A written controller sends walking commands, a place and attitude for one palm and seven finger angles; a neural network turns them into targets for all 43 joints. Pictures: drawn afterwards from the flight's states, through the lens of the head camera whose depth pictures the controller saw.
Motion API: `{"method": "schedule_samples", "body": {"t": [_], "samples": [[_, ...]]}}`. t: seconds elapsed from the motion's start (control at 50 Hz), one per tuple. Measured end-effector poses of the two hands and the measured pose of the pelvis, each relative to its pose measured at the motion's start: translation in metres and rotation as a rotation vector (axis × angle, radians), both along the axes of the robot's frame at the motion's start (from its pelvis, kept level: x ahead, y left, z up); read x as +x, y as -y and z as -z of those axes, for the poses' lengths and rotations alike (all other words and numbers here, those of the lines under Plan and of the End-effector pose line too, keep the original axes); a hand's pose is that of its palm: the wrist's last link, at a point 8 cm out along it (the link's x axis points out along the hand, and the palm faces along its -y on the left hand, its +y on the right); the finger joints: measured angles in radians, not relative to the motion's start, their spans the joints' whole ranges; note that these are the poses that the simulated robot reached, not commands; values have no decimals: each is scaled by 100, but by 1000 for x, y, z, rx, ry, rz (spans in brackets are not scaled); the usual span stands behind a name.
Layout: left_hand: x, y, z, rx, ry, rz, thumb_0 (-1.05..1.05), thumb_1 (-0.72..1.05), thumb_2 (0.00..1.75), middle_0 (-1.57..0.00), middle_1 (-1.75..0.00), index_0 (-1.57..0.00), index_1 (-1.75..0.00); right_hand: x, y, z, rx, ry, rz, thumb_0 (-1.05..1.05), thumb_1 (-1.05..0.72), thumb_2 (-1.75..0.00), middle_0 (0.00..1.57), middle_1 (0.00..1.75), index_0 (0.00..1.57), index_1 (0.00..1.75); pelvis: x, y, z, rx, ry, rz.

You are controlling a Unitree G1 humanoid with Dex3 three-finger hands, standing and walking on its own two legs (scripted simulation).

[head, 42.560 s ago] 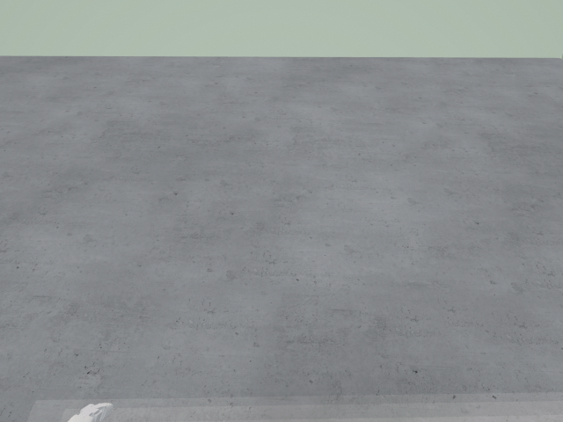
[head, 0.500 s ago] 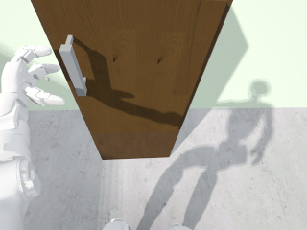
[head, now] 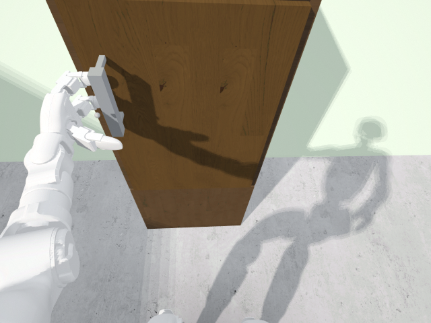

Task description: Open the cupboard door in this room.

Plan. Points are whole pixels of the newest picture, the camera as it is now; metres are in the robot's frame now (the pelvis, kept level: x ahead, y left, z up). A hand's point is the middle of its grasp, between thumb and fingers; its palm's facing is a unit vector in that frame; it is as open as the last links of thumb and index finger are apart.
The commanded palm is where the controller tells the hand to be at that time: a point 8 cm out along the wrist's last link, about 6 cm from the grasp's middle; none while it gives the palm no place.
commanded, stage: slide the fingers in behind the handle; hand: left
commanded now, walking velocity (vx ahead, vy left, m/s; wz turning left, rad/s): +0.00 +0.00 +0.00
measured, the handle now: (110, 98) +0.52 +0.19 +0.11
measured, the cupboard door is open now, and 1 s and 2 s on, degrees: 0 0 0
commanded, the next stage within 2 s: close the thumb around the handle in 0.98 s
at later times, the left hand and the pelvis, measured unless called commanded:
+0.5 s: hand (110, 114) +0.47 +0.18 +0.11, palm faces +0.03 -1.00 +0.01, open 13.9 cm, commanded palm +0.45 +0.22 +0.11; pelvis +0.00 -0.01 +0.00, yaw +0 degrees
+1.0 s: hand (119, 114) +0.48 +0.17 +0.11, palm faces +0.04 -1.00 -0.01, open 13.8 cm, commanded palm +0.45 +0.22 +0.11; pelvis +0.00 -0.01 +0.00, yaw +1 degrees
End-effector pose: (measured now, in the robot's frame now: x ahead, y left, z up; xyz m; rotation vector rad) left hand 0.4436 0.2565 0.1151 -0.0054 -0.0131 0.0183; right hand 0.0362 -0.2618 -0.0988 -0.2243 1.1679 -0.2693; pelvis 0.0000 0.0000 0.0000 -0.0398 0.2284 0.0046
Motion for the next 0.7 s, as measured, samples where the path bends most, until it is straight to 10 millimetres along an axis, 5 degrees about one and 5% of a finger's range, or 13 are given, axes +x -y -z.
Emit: {"method": "schedule_samples", "body": {"t": [0.34,0.7], "samples": [[5,15,4,-2,-13,-1,-1,-50,30,-30,-120,-30,-120,-20,12,2,-6,-52,32,1,-90,-90,20,30,20,30,0,8,0,4,-5,2],[9,35,6,1,-9,-2,-1,-50,30,-31,-122,-31,-122,-5,7,6,21,-31,6,1,-90,-90,20,30,20,30,3,8,1,6,-9,-7]]}}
